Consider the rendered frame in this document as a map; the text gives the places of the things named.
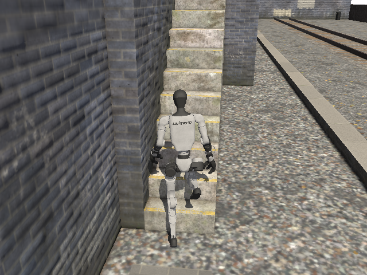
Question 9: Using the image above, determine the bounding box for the robot left hand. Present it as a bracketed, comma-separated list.
[150, 154, 163, 164]

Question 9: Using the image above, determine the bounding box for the right robot upper arm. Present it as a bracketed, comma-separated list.
[193, 113, 209, 145]

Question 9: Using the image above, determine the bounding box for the left robot forearm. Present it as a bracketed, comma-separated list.
[151, 139, 162, 156]

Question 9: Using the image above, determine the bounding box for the robot right shin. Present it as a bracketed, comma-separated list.
[187, 172, 198, 190]

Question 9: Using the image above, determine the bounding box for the robot right hand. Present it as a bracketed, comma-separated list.
[203, 160, 216, 174]

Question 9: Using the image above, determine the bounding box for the left robot upper arm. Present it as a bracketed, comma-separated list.
[156, 115, 170, 147]

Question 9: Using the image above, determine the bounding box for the left robot foot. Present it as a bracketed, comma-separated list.
[168, 235, 177, 246]

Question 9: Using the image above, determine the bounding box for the right robot forearm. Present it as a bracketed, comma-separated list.
[203, 136, 214, 162]

